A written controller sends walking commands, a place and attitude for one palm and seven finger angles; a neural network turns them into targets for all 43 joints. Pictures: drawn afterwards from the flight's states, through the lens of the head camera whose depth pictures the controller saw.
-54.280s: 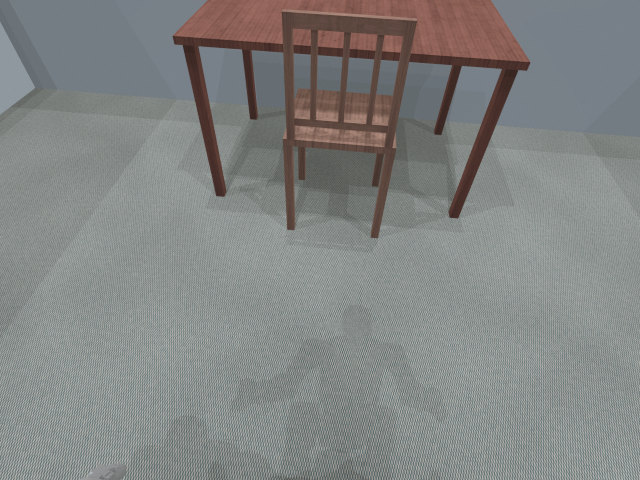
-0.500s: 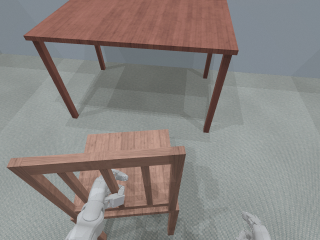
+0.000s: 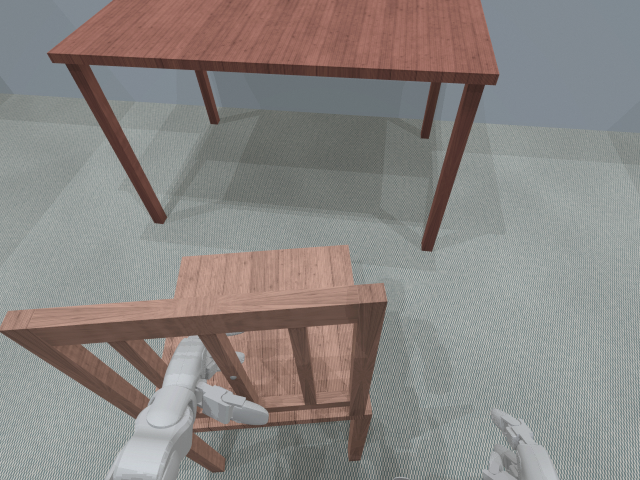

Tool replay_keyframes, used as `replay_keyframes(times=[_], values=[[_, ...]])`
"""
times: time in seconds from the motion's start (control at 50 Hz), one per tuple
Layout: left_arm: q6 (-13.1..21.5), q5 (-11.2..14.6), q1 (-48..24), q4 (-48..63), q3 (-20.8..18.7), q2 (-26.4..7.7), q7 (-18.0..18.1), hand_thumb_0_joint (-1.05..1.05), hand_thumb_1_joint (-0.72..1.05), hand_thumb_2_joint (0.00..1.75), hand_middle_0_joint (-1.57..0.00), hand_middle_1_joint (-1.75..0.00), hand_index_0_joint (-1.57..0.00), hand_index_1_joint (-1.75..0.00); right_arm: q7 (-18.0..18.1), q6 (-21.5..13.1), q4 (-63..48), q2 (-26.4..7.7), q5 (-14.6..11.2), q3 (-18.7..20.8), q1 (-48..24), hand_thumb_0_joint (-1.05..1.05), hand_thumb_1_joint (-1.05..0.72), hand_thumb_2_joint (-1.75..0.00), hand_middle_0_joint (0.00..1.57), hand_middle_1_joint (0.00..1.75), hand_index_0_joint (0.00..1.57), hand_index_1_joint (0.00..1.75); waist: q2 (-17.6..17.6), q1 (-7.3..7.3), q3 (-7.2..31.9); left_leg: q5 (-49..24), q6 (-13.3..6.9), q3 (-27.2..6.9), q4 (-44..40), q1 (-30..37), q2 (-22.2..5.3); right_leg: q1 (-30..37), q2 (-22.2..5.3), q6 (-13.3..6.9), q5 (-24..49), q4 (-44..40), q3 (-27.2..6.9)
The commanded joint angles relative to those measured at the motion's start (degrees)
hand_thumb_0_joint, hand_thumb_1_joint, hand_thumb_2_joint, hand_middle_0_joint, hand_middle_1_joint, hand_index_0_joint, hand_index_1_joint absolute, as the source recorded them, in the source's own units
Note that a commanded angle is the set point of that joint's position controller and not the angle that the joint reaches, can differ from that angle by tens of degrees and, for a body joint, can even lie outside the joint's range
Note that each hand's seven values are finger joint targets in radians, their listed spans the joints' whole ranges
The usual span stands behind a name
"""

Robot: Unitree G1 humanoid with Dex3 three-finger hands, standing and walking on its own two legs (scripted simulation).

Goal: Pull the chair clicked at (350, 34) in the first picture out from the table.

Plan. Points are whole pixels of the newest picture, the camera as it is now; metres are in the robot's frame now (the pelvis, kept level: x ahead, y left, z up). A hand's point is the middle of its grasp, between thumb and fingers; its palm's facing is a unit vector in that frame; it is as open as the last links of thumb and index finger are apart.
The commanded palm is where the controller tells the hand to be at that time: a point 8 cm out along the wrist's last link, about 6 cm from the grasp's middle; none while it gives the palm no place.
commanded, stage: open the thumb and straighten the fingers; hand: left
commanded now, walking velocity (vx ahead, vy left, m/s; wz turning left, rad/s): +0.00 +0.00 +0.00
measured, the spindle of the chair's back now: (234, 372) +0.27 +0.13 -0.05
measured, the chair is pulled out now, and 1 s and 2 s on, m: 0.63 0.63 0.62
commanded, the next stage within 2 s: draw the fingers out of the gap in 0.24 s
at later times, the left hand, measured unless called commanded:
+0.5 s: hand (227, 389) +0.25 +0.13 -0.04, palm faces -0.05 -0.98 -0.17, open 17.4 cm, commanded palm +0.22 +0.18 -0.02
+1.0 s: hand (218, 462) +0.16 +0.13 -0.04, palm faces -0.02 -0.99 -0.17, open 17.5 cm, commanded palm +0.14 +0.18 -0.02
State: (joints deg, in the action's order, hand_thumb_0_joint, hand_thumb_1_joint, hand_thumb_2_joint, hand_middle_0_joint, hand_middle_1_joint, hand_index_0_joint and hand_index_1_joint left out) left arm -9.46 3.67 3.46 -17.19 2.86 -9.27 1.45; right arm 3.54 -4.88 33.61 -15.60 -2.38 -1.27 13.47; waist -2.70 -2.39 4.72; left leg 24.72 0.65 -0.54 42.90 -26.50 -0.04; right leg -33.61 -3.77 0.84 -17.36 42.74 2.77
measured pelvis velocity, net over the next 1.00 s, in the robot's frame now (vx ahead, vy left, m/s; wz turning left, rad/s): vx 0.01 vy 0.00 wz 0.03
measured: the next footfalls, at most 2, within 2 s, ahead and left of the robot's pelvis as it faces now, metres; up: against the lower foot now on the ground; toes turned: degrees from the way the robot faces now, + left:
none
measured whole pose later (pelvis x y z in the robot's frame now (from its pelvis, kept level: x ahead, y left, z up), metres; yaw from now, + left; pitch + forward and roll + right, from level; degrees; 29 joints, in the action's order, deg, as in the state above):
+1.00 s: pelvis +0.01 +0.00 -0.03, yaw +2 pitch +10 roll -1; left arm -15.3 0.2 34.4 16.0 9.1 -10.8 3.2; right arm 6.3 -7.2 24.9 -14.0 -1.8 -2.7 15.3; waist -2.5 -0.7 8.8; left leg 31.9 0.5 -2.7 55.9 -34.4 0.2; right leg -40.2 -4.5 1.1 -24.1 54.2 4.4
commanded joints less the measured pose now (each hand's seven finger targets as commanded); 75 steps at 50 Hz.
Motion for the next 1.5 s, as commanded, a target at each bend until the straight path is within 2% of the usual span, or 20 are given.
replay_keyframes(times=[0.0,0.08,0.26,0.32,0.34,0.42,0.44,0.5,0.56,0.62,0.74,0.84,0.9,1.0,1.04,1.2,1.22,1.3,1.38,1.48], values=[[2.30,-0.66,-10.50,13.80,-6.87,-10.33,0.89,0.00,-0.55,0.20,-0.10,-0.29,-0.10,-0.29,1.35,-3.61,-8.64,-7.63,0.36,2.95,-2.70,0.00,-0.90,-0.90,0.20,0.30,0.20,0.30,4.51,-0.11,11.51,-12.75,-1.16,0.12,-5.16,-3.28,-0.45,13.04,0.16,-1.81,10.23,-3.58,0.24],[1.71,-0.89,-7.53,17.78,-3.82,-7.13,0.64,0.00,-0.55,0.20,0.00,0.00,0.00,0.00,1.39,-4.05,-9.60,-6.73,0.42,2.59,-2.49,0.00,-0.90,-0.90,0.20,0.30,0.20,0.30,1.79,-0.12,13.32,-15.58,-1.00,0.39,-3.95,-2.09,-0.35,13.18,-0.03,-1.81,12.99,-2.20,0.48],[-1.11,-0.84,1.40,22.21,-2.34,-5.88,0.80,0.00,-0.55,0.20,0.00,0.00,0.00,0.00,1.55,-4.48,-11.27,-6.79,0.49,2.50,-1.90,0.00,-0.90,-0.90,0.20,0.30,0.20,0.30,5.10,0.04,13.93,-17.48,-0.96,0.07,-1.56,-3.58,-0.47,13.01,-0.10,-1.81,16.38,-0.23,1.29],[-1.71,-1.37,-1.09,22.62,-4.20,-8.49,1.10,0.00,-0.55,0.20,0.00,0.00,0.00,0.00,1.87,-4.08,-10.91,-7.24,0.52,2.37,-1.52,0.00,-0.90,-0.90,0.20,0.30,0.20,0.30,3.97,-0.49,11.74,-16.29,-0.89,-0.13,-1.04,-4.90,-0.33,11.16,-0.04,-2.01,15.51,0.20,1.21],[-2.08,-1.37,3.03,22.96,-2.54,-6.11,0.89,0.00,-0.55,0.20,0.00,0.00,0.00,0.00,1.76,-4.10,-11.65,-6.81,0.63,2.42,-1.61,0.00,-0.90,-0.90,0.20,0.30,0.20,0.30,4.15,0.24,12.72,-16.62,-0.92,-0.03,-1.02,-4.67,-0.37,11.39,-0.06,-1.94,14.93,0.51,1.51],[-3.03,-1.76,10.86,27.83,-2.15,-6.45,1.11,0.00,-0.55,0.20,0.00,0.00,0.00,0.00,1.44,-3.90,-13.58,-6.41,0.39,2.34,-1.96,0.00,-0.90,-0.90,0.20,0.30,0.20,0.30,1.11,1.31,13.73,-18.42,-0.58,-0.09,-0.43,-4.32,-0.47,11.70,-0.28,-2.34,15.99,1.53,1.55],[-3.35,-1.74,11.58,29.29,-0.61,-5.16,1.19,0.00,-0.55,0.20,0.00,0.00,0.00,0.00,1.37,-3.90,-14.17,-6.26,0.42,2.27,-2.03,0.00,-0.90,-0.90,0.20,0.30,0.20,0.30,1.43,1.04,13.69,-17.97,-0.61,-0.26,-0.31,-4.53,-0.49,11.31,-0.24,-2.26,15.27,1.67,1.68],[-3.81,-1.78,12.86,31.46,-2.10,-6.82,1.80,0.00,-0.55,0.20,0.00,0.00,0.00,0.00,1.91,-3.66,-14.71,-6.44,0.54,2.40,-1.71,0.00,-0.90,-0.90,0.20,0.30,0.20,0.30,3.87,0.63,12.35,-16.21,-0.87,-0.52,0.41,-6.29,-0.31,10.87,0.11,-2.28,14.69,1.74,1.56],[-3.05,-1.66,15.56,35.74,-0.22,-5.64,1.71,0.00,-0.55,0.20,0.00,0.00,0.00,0.00,2.34,-4.26,-15.55,-6.14,0.47,2.33,-1.41,0.00,-0.90,-0.90,0.20,0.30,0.20,0.30,4.37,0.19,12.46,-15.48,-1.17,-0.37,1.40,-6.30,-0.13,9.97,0.06,-1.94,13.99,1.93,1.40],[-2.83,-2.17,19.36,37.57,-1.36,-7.12,2.18,0.00,-0.55,0.20,0.00,0.00,0.00,0.00,2.62,-4.54,-15.48,-5.79,0.55,2.38,-1.18,0.00,-0.90,-0.90,0.20,0.30,0.20,0.30,2.39,0.66,12.56,-16.35,-0.98,-0.84,1.89,-6.29,-0.03,9.18,0.13,-2.21,13.73,2.78,1.53],[-2.74,-3.27,26.08,42.48,3.36,-4.10,1.98,0.00,-0.55,0.20,0.00,0.00,0.00,0.00,2.70,-5.19,-16.83,-5.27,0.52,2.30,-1.58,0.00,-0.90,-0.90,0.20,0.30,0.20,0.30,1.02,0.39,11.40,-16.12,-0.84,-1.38,2.77,-6.20,-0.21,6.38,0.14,-2.14,11.30,3.93,2.19],[-2.63,-3.63,28.62,44.41,5.12,-3.26,2.24,0.00,-0.55,0.20,0.00,0.00,0.00,0.00,3.14,-5.61,-17.74,-5.11,0.64,2.05,-1.98,0.00,-0.90,-0.90,0.20,0.30,0.20,0.30,3.21,0.23,9.21,-12.01,-1.12,-1.79,3.25,-8.48,0.04,4.46,0.37,-1.94,6.86,4.07,2.34],[-2.42,-3.79,28.25,45.06,2.71,-5.95,2.40,0.00,-0.55,0.20,0.00,0.00,0.00,0.00,3.74,-5.67,-17.83,-5.40,0.70,2.11,-1.93,0.00,-0.90,-0.90,0.20,0.30,0.20,0.30,5.23,0.40,8.68,-9.04,-1.40,-1.85,3.69,-10.32,0.26,4.12,0.63,-2.00,3.97,3.69,1.90],[-2.14,-3.80,33.40,46.51,2.25,-6.26,1.89,0.00,-0.55,0.20,0.00,0.00,0.00,0.00,3.91,-5.77,-18.38,-4.74,0.51,2.10,-2.26,0.00,-0.90,-0.90,0.20,0.30,0.20,0.30,2.15,1.30,9.05,-8.73,-1.25,-1.75,4.09,-10.87,0.46,4.08,0.59,-2.33,2.96,4.09,1.50],[-2.17,-3.66,35.23,46.78,4.02,-4.58,1.46,0.00,-0.55,0.20,0.00,0.00,0.00,0.00,3.85,-6.04,-18.82,-4.38,0.46,2.07,-2.45,0.00,-0.90,-0.90,0.20,0.30,0.20,0.30,2.88,1.06,8.31,-7.69,-1.38,-1.69,4.32,-11.27,0.39,3.58,0.48,-2.06,1.96,3.92,1.45],[-0.75,-3.75,41.26,51.03,3.40,-5.99,0.53,0.00,-0.55,0.20,0.00,0.00,0.00,0.00,4.10,-6.95,-19.77,-4.26,0.23,2.85,-2.64,0.00,-0.90,-0.90,0.20,0.30,0.20,0.30,2.15,1.78,8.59,-6.78,-1.53,-1.87,5.30,-12.70,0.45,2.82,0.73,-2.48,0.21,4.31,1.12],[6.98,3.11,37.40,58.49,3.02,-0.46,0.49,0.00,-0.55,0.20,0.00,0.00,0.00,0.00,4.02,-8.63,-19.45,-3.64,0.21,2.72,-1.86,0.00,-0.90,-0.90,0.20,0.30,0.20,0.30,4.48,1.62,7.18,-8.12,-0.89,-2.11,7.05,-13.12,0.84,0.04,1.14,-2.35,2.64,5.58,3.02],[16.15,3.65,38.38,57.34,-1.85,-5.71,0.75,0.00,-0.55,0.20,0.00,0.00,0.00,0.00,3.46,-10.87,-16.22,-3.76,0.13,3.37,-0.27,0.00,-0.90,-0.90,0.20,0.30,0.20,0.30,0.37,2.57,8.91,-9.77,-0.02,-1.98,7.99,-12.75,0.69,-0.21,1.38,-2.82,2.25,7.57,2.48],[24.65,4.44,37.81,54.05,-2.21,-4.34,-1.35,0.00,-0.55,0.20,0.00,0.00,0.00,0.00,2.11,-11.56,-14.61,-3.19,-0.06,3.96,-1.22,0.00,-0.90,-0.90,0.20,0.30,0.20,0.30,1.61,2.67,7.36,-7.58,0.30,-1.92,9.46,-15.43,0.34,-3.15,1.32,-2.70,-0.65,8.85,2.16],[32.28,6.92,34.74,56.16,-7.04,-9.12,-5.73,0.00,-0.55,0.20,0.00,0.00,0.00,0.00,1.30,-11.95,-14.24,-3.43,-0.49,4.20,-2.95,0.00,-0.90,-0.90,0.20,0.30,0.20,0.30,-0.23,3.20,10.68,-4.96,-0.26,-1.80,10.24,-16.34,0.17,-0.84,0.85,-2.86,-4.63,8.20,-0.01]])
